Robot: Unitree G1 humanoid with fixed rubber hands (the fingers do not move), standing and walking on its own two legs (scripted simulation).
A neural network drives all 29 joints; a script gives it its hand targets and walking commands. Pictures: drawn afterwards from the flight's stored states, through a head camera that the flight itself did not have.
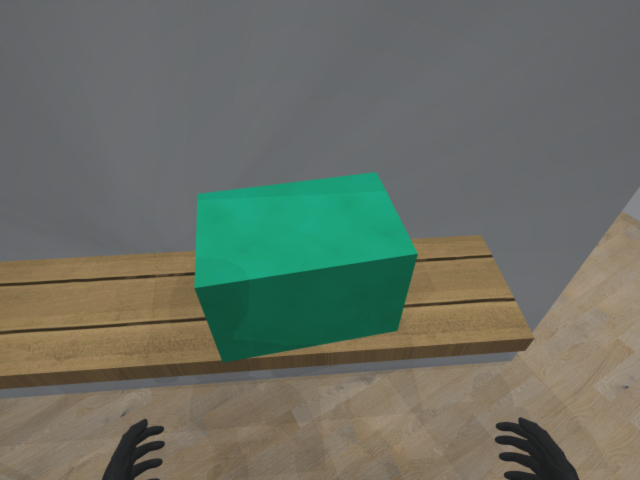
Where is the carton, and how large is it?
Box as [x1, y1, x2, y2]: [194, 172, 417, 362]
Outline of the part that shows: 376,172 198,194 194,287 223,362 397,330 417,253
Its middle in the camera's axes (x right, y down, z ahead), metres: -0.03 +0.04 +0.67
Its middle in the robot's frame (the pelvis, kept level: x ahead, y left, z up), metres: +0.48 +0.05 -0.03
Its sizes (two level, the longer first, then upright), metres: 0.309 0.199 0.206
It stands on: a table, 0.64 m high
